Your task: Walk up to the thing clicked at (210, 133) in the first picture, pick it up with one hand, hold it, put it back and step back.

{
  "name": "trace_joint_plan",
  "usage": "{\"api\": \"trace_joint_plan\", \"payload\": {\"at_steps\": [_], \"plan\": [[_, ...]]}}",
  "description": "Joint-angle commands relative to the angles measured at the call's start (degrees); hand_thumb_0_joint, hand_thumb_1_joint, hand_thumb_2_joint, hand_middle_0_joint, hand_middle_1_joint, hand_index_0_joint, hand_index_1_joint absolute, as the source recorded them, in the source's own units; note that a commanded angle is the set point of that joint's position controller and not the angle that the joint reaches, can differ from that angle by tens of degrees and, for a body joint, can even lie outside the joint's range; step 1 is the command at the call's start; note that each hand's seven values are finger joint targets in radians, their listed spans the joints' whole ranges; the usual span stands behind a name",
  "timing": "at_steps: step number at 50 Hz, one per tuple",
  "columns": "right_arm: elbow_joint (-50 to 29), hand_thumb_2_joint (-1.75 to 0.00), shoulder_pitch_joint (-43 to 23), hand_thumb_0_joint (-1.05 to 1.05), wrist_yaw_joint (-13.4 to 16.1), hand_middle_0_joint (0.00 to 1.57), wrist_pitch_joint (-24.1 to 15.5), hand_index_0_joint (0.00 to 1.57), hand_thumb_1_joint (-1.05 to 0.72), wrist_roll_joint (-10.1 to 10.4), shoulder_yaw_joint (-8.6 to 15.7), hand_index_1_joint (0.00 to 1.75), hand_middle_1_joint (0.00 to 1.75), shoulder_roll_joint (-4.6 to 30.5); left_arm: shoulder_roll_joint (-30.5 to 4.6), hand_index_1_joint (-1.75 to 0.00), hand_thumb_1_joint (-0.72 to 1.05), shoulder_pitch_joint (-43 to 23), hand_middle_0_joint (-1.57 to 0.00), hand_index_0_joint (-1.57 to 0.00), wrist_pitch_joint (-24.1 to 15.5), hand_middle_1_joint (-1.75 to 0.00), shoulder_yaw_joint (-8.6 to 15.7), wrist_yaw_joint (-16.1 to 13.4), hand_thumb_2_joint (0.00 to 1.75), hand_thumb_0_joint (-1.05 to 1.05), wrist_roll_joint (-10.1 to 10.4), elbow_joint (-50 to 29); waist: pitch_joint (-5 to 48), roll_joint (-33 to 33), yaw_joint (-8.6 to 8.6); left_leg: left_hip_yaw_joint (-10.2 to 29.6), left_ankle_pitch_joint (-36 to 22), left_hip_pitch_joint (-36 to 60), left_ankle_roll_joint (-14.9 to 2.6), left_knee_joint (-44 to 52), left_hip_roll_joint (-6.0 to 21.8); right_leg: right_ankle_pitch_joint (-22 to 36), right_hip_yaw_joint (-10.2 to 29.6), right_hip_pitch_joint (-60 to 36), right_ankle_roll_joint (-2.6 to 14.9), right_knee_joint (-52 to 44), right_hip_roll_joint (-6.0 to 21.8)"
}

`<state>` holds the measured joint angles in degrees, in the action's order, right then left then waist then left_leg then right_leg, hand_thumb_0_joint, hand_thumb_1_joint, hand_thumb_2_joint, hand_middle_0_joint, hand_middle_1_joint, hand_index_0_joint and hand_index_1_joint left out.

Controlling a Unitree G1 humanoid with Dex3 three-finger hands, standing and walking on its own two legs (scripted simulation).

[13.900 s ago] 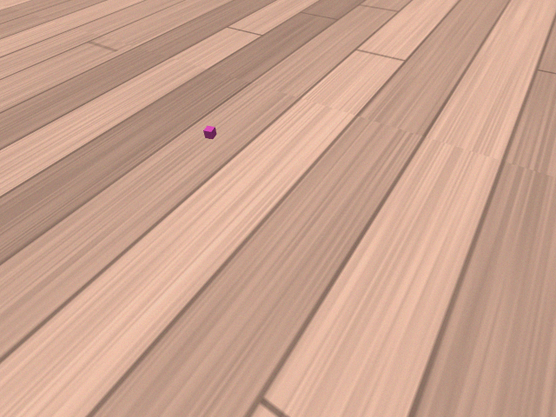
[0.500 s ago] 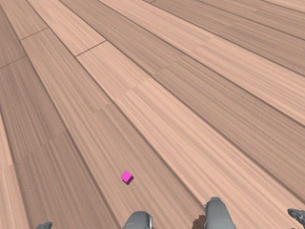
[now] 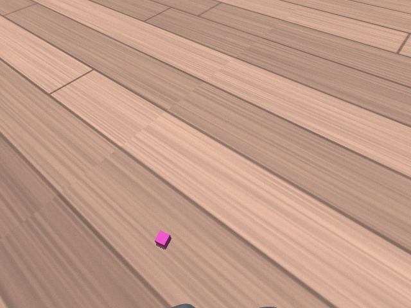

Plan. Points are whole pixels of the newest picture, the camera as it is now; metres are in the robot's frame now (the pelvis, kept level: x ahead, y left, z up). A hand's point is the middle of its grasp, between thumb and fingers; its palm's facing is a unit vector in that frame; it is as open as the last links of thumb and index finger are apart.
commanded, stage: walk up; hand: left
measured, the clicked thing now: (163, 239) +0.50 +0.26 -0.73
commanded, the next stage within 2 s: none
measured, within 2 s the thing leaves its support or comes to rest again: neither
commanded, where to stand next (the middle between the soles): +0.12 -0.03 m, yaw +2 degrees
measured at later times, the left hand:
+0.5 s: hand out of the picture +0.12 +0.29 -0.16, palm faces -0.07 -0.93 -0.36, open 7.4 cm
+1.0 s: hand (124, 307) +0.16 +0.22 -0.17, palm faces +0.05 -0.93 -0.37, open 7.4 cm
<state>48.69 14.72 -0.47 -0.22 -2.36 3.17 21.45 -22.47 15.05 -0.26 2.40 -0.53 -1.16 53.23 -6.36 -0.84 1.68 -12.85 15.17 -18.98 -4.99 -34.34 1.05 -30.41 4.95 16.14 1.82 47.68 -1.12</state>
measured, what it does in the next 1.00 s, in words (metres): steps on the spot: right foot, then left foot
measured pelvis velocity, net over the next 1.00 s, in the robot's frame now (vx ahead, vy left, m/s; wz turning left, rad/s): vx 0.05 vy -0.05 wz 0.06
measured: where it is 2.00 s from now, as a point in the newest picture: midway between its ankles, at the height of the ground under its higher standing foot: outside the picture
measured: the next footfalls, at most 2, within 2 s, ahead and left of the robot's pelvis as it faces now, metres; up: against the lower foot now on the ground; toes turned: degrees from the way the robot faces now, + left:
right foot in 0.14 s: -0.01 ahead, -0.11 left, +0.00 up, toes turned -7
left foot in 0.42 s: +0.11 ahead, +0.10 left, +0.00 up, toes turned +4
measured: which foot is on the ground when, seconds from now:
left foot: down 0.00-0.14, up 0.16-0.40, down 0.42-1.00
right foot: up 0.00-0.12, down 0.14-0.44, up 0.46-0.70, down 0.72-1.00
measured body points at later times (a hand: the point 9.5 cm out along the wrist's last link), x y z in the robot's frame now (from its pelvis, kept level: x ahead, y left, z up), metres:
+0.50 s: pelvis +0.03 +0.02 -0.01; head +0.05 +0.04 +0.44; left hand +0.13 +0.34 -0.14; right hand +0.02 -0.32 -0.11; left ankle +0.08 +0.16 -0.73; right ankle -0.03 -0.11 -0.69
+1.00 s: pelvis +0.05 -0.05 -0.02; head +0.10 -0.04 +0.42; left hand +0.15 +0.27 -0.14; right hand +0.16 -0.37 -0.14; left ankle +0.05 +0.07 -0.73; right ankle +0.09 -0.17 -0.72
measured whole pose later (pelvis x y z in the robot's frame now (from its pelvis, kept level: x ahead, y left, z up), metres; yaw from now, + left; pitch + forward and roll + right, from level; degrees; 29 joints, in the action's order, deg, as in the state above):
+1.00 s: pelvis +0.05 -0.05 -0.02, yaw +3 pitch -1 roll +2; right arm 55.4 8.5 1.4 -2.2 -1.0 1.4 23.2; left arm -21.8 3.4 1.9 2.4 -0.2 0.1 54.9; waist -7.9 2.2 -0.5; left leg -2.3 23.5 -20.5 -1.0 -45.0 -1.6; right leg -24.0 -0.2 25.2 0.2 50.3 4.2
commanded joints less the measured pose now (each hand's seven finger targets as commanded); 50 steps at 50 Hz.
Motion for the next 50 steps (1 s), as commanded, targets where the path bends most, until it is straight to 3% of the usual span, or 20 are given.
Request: {"api": "trace_joint_plan", "payload": {"at_steps": [1,5,6,7,9,13,17,20,21,22,23,27,32,35,37,38,40,47,49,50], "plan": [[-2.89,-0.90,0.03,0.00,0.35,0.20,-0.77,0.20,-0.90,-0.57,6.04,0.30,0.30,15.94,-13.14,-0.30,0.90,9.81,-0.20,-0.20,-0.37,-0.30,4.24,-0.54,0.90,0.00,0.16,0.01,5.75,-10.22,-1.16,20.18,18.86,12.90,11.09,27.99,11.49,1.40,-7.20,2.78,1.22,-9.80,-1.61],[-3.24,-0.90,-4.37,0.00,-0.05,0.20,0.33,0.20,-0.90,0.04,5.31,0.30,0.30,12.19,-11.36,-0.30,0.90,15.24,-0.20,-0.20,-0.50,-0.30,5.15,-0.30,0.90,0.00,-1.16,2.73,5.91,-3.93,-6.16,6.88,11.72,2.18,14.24,21.96,4.51,10.11,-12.61,-19.45,3.24,-33.10,-1.36],[-3.37,-0.90,-5.55,0.00,0.03,0.20,0.29,0.20,-0.90,0.60,4.07,0.30,0.30,9.06,-12.92,-0.30,0.90,15.60,-0.20,-0.20,-0.58,-0.30,6.22,-0.26,0.90,0.00,-1.52,2.74,4.75,5.13,-8.08,1.38,9.56,-7.90,15.88,8.19,-0.91,6.33,-2.99,-27.12,6.18,-39.97,4.08],[-2.34,-0.90,-1.34,0.00,-0.18,0.20,0.60,0.20,-0.90,1.13,3.85,0.30,0.30,8.11,-15.15,-0.30,0.90,8.45,-0.20,-0.20,-0.76,-0.30,7.23,-0.53,0.90,0.00,-1.59,-0.12,2.95,16.27,-5.17,6.26,13.65,-17.69,11.01,-14.93,-2.63,-7.15,18.49,-22.16,10.83,-39.43,17.13],[-1.84,-0.90,1.62,0.00,-0.01,0.20,0.71,0.20,-0.90,2.61,5.01,0.30,0.30,13.48,-16.47,-0.30,0.90,-4.93,-0.20,-0.20,-1.90,-0.30,6.39,-1.66,0.90,0.00,-0.72,-5.41,-4.76,9.39,-1.55,22.80,10.01,-15.48,7.63,-29.78,2.02,-19.67,22.47,-0.61,16.26,-43.39,25.39],[0.18,-0.90,7.12,0.00,-1.62,0.20,-0.76,0.20,-0.90,2.33,4.32,0.30,0.30,14.40,-13.58,-0.30,0.90,-8.63,-0.20,-0.20,-2.87,-0.30,5.67,-0.09,0.90,0.00,-0.87,-6.22,-2.57,8.39,0.82,15.26,3.72,-10.59,6.38,-20.89,2.43,-4.63,2.75,-3.75,8.75,-37.45,13.58],[0.21,-0.90,3.03,0.00,-0.47,0.20,-2.80,0.20,-0.90,1.93,3.99,0.30,0.30,13.17,-15.60,-0.30,0.90,-3.49,-0.20,-0.20,-0.39,-0.30,6.15,2.33,0.90,0.00,-1.63,-5.68,-3.80,9.98,-3.16,8.19,0.48,0.10,6.53,-0.42,1.31,0.01,-2.23,0.48,8.29,-29.43,11.26],[5.49,-0.90,15.21,0.00,3.07,0.20,-4.22,0.20,-0.90,0.54,5.44,0.30,0.30,14.53,-10.36,-0.30,0.90,-2.09,-0.20,-0.20,2.06,-0.30,4.31,2.62,0.90,0.00,-1.38,-6.47,3.70,-3.48,1.20,6.59,-1.18,15.51,7.41,7.21,-1.66,12.03,-8.61,5.11,5.86,-2.50,6.94],[5.26,-0.90,17.43,0.00,3.74,0.20,-4.63,0.20,-0.90,0.01,5.88,0.30,0.30,18.52,-7.16,-0.30,0.90,-1.11,-0.20,-0.20,2.47,-0.30,3.58,2.75,0.90,0.00,-1.09,-7.64,4.16,-10.98,1.35,24.46,7.24,17.60,3.28,12.94,9.10,3.27,-10.33,13.35,3.30,9.59,3.10],[3.06,-0.90,17.57,0.00,3.89,0.20,-4.92,0.20,-0.90,0.63,6.58,0.30,0.30,24.45,-9.51,-0.30,0.90,-2.80,-0.20,-0.20,2.90,-0.30,4.20,2.57,0.90,0.00,-1.09,-8.87,5.31,-13.43,2.46,54.20,12.34,13.47,-6.31,21.40,23.91,-4.28,-1.71,19.52,1.46,17.71,-0.24],[2.34,-0.90,12.83,0.00,4.22,0.20,-5.08,0.20,-0.90,1.55,7.07,0.30,0.30,25.57,-13.29,-0.30,0.90,-5.39,-0.20,-0.20,3.16,-0.30,4.88,1.97,0.90,0.00,-1.47,-7.94,1.63,-6.98,0.82,59.45,16.66,7.61,-10.47,23.21,26.69,-3.23,4.52,19.14,1.04,21.44,3.76],[1.49,-0.90,7.87,0.00,5.30,0.20,-5.67,0.20,-0.90,1.27,4.67,0.30,0.30,20.36,-13.91,-0.30,0.90,-2.24,-0.20,-0.20,3.29,-0.30,5.90,1.77,0.90,0.00,-0.52,-5.09,3.59,-5.74,-1.56,31.15,-12.10,4.05,-6.58,8.86,16.32,2.98,3.04,14.53,-0.66,17.75,7.15],[-0.05,-0.90,3.71,0.00,4.65,0.20,-4.79,0.20,-0.90,0.71,3.26,0.30,0.30,18.88,-9.90,-0.30,0.90,-5.22,-0.20,-0.20,3.18,-0.30,5.57,2.21,0.90,0.00,0.78,-5.37,6.86,-11.61,-1.54,21.29,-31.50,-2.55,-5.71,1.95,13.25,6.68,-5.00,2.73,-0.98,3.17,4.56],[-0.62,-0.90,-0.22,0.00,4.05,0.20,-3.00,0.20,-0.90,1.97,2.24,0.30,0.30,17.24,-10.72,-0.30,0.90,-2.12,-0.20,-0.20,2.44,-0.30,6.00,1.50,0.90,0.00,0.27,-2.66,10.04,-7.63,-4.37,18.42,-20.40,-7.35,-1.23,-8.41,9.16,17.35,-7.05,-6.95,0.05,-11.31,1.52],[-0.81,-0.90,2.11,0.00,4.80,0.20,-2.24,0.20,-0.90,3.26,0.49,0.30,0.30,11.52,-18.97,-0.30,0.90,-5.72,-0.20,-0.20,1.51,-0.30,7.29,1.01,0.90,0.00,-0.37,-5.30,10.42,14.40,-3.80,13.24,9.51,-15.97,4.44,-24.59,-3.63,26.15,18.24,-6.13,8.81,-21.52,19.54],[0.47,-0.90,0.25,0.00,5.63,0.20,-1.83,0.20,-0.90,3.00,1.40,0.30,0.30,13.74,-19.84,-0.30,0.90,-9.43,-0.20,-0.20,1.57,-0.30,6.93,0.95,0.90,0.00,-0.10,-6.04,9.92,16.14,-4.08,16.61,22.26,-11.88,3.87,-29.52,-2.14,27.07,21.92,0.39,14.47,-22.03,24.09],[3.26,-0.90,1.83,0.00,4.68,0.20,-1.93,0.20,-0.90,3.35,1.33,0.30,0.30,14.51,-14.87,-0.30,0.90,-12.79,-0.20,-0.20,1.46,-0.30,5.32,0.50,0.90,0.00,0.36,-5.65,6.73,9.62,-1.56,17.26,17.85,-11.50,3.42,-30.90,-1.28,26.47,12.60,1.95,12.14,-18.66,17.58],[6.62,-0.90,2.15,0.00,2.34,0.20,-2.47,0.20,-0.90,1.12,1.35,0.30,0.30,13.11,-12.87,-0.30,0.90,-12.21,-0.20,-0.20,0.76,-0.30,3.28,-0.34,0.90,0.00,1.37,-2.15,8.92,6.16,0.12,15.80,-0.04,6.09,2.20,4.01,0.60,31.07,4.66,6.65,5.89,-4.83,13.74],[3.84,-0.90,-5.69,0.00,1.84,0.20,-2.55,0.20,-0.90,1.24,2.55,0.30,0.30,20.76,-10.19,-0.30,0.90,-11.53,-0.20,-0.20,0.62,-0.30,2.58,-1.28,0.90,0.00,2.49,-1.40,9.41,-10.34,-1.79,39.48,-13.71,5.88,-9.01,8.65,17.49,4.33,-5.06,10.84,-0.04,3.96,2.82],[3.62,-0.90,-8.04,0.00,1.58,0.20,-2.54,0.20,-0.90,1.32,2.40,0.30,0.30,18.94,-11.54,-0.30,0.90,-10.98,-0.20,-0.20,0.19,-0.30,2.78,-1.51,0.90,0.00,2.01,0.14,9.27,-7.97,-2.58,38.50,-17.90,2.85,-11.17,6.93,18.69,1.01,-3.32,6.57,-0.27,3.76,4.34]]}}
